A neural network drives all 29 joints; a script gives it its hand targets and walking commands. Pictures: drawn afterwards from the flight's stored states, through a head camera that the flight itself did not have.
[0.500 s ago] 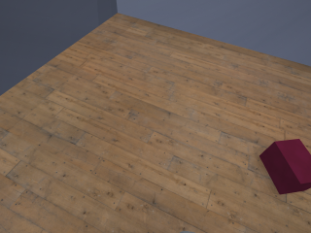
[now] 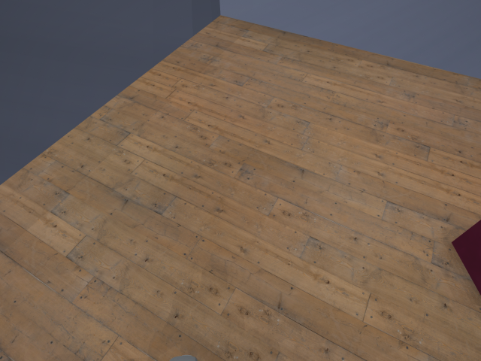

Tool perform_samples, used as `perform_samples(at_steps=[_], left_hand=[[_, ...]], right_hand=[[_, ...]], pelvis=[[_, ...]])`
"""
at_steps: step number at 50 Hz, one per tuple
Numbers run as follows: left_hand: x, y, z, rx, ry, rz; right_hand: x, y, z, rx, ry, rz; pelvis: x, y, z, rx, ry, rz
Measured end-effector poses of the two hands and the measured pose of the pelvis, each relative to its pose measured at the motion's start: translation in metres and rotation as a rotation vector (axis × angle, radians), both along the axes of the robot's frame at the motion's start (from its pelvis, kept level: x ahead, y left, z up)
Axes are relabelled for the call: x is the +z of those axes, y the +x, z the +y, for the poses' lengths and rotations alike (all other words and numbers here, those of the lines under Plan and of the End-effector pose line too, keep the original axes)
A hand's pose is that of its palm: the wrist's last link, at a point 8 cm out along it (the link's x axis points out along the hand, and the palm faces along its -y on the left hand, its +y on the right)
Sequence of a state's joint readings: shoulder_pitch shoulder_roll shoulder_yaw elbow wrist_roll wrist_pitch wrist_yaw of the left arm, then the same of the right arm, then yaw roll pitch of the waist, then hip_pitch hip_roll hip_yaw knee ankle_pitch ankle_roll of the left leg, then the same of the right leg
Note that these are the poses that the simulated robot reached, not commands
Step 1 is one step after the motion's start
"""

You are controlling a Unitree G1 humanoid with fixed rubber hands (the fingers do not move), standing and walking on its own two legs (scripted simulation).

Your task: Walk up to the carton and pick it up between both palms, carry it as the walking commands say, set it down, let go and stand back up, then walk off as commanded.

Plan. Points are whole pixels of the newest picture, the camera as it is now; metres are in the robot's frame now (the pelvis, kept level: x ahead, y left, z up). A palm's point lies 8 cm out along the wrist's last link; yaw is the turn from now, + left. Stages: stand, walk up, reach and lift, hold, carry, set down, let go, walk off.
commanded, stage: walk off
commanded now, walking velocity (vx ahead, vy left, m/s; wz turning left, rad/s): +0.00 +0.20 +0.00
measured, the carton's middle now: out of the picture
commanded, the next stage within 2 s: stand in 1.62 s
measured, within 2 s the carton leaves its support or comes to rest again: neither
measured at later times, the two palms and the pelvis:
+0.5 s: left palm out of the picture +0.04 +0.36 -0.13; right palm out of the picture +0.02 -0.12 -0.16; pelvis -0.01 +0.11 -0.01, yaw -2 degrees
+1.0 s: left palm out of the picture -0.01 +0.52 -0.15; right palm out of the picture +0.02 +0.00 -0.12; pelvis -0.04 +0.25 +0.00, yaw -1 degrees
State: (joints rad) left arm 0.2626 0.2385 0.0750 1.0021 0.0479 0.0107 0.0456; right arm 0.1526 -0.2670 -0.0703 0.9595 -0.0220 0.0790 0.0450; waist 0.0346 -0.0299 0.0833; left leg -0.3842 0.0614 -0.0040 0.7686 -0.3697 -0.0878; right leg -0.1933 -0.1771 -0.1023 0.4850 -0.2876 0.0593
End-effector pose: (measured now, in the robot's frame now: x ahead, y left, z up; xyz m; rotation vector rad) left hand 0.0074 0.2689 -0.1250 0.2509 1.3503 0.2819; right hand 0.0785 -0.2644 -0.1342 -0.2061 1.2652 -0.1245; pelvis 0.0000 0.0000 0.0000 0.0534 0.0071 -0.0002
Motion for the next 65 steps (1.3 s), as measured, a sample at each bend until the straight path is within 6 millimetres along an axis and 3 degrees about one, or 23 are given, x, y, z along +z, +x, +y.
perform_samples(at_steps=[4,7,13,21,23,28,36,40,45,48,54,60,65], left_hand=[[-0.021,-0.006,0.041,0.019,-0.021,0.008],[-0.027,-0.005,0.063,0.019,-0.035,0.024],[-0.018,0.019,0.084,-0.034,-0.052,-0.007],[-0.007,0.045,0.089,-0.083,-0.005,-0.093],[-0.005,0.04,0.087,-0.089,-0.004,-0.103],[0.007,0.009,0.097,-0.07,-0.006,-0.052],[0.016,-0.019,0.149,-0.031,0.021,-0.023],[0.004,-0.03,0.18,0.0,0.004,-0.026],[-0.028,-0.038,0.228,0.01,-0.043,0.005],[-0.029,-0.032,0.246,0.002,-0.057,0.018],[-0.015,0.002,0.271,-0.054,-0.06,-0.057],[-0.006,0.026,0.287,-0.087,-0.021,-0.116],[-0.003,0.019,0.282,-0.101,-0.003,-0.124]], right_hand=[[0.001,0.019,0.034,0.035,-0.038,-0.05],[0.009,0.015,0.061,0.045,-0.047,-0.061],[0.012,-0.011,0.093,-0.011,-0.045,-0.056],[-0.024,-0.046,0.132,-0.06,0.039,0.004],[-0.032,-0.054,0.139,-0.07,0.06,0.026],[-0.018,-0.057,0.146,-0.07,0.069,0.033],[-0.008,-0.059,0.158,-0.058,0.031,0.046],[-0.005,-0.048,0.185,-0.017,0.01,0.043],[-0.001,-0.037,0.228,0.021,-0.038,-0.005],[0.01,-0.045,0.252,0.011,-0.047,-0.016],[0.015,-0.068,0.279,-0.046,-0.063,-0.017],[-0.005,-0.081,0.305,-0.06,-0.022,-0.015],[-0.031,-0.097,0.328,-0.085,0.052,0.027]], pelvis=[[-0.013,0.0,0.036,0.004,-0.034,0.004],[-0.011,-0.003,0.053,-0.009,-0.036,-0.006],[-0.003,-0.006,0.081,-0.017,-0.052,0.001],[-0.012,-0.009,0.103,-0.036,-0.012,0.0],[-0.013,-0.011,0.107,-0.043,-0.025,-0.012],[0.001,-0.013,0.118,-0.041,0.0,-0.026],[0.006,-0.023,0.154,-0.009,0.016,-0.016],[0.0,-0.028,0.181,0.004,-0.009,-0.01],[-0.015,-0.033,0.225,0.006,-0.038,-0.001],[-0.009,-0.038,0.242,-0.007,-0.054,-0.004],[0.0,-0.041,0.272,-0.016,-0.068,0.004],[-0.006,-0.045,0.291,-0.027,-0.039,0.01],[-0.013,-0.048,0.302,-0.043,-0.029,0.005]])
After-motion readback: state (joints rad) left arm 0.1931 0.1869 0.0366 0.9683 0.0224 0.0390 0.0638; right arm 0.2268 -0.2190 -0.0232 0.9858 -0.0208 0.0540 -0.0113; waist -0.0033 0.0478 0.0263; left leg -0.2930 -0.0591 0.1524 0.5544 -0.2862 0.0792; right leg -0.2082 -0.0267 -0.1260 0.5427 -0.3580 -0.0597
